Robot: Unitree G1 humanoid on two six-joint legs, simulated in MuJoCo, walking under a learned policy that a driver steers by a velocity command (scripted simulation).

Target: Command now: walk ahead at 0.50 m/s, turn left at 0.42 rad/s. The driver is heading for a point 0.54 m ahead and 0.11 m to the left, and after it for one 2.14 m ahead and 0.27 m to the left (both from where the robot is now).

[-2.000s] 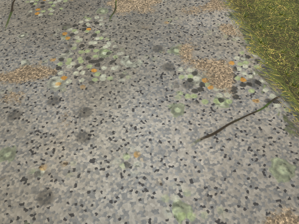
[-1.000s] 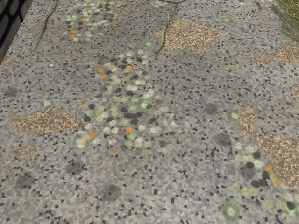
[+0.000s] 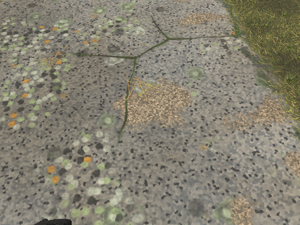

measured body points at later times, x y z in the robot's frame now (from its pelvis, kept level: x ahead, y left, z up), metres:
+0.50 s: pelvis +0.25 +0.09 -0.01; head +0.29 +0.11 +0.44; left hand +0.25 +0.38 -0.13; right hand +0.48 -0.13 -0.10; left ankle +0.30 +0.18 -0.73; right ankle +0.16 -0.10 -0.64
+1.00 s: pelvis +0.55 +0.12 -0.02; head +0.59 +0.13 +0.43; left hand +0.69 +0.41 -0.11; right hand +0.64 -0.15 -0.14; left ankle +0.32 +0.19 -0.68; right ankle +0.66 +0.06 -0.73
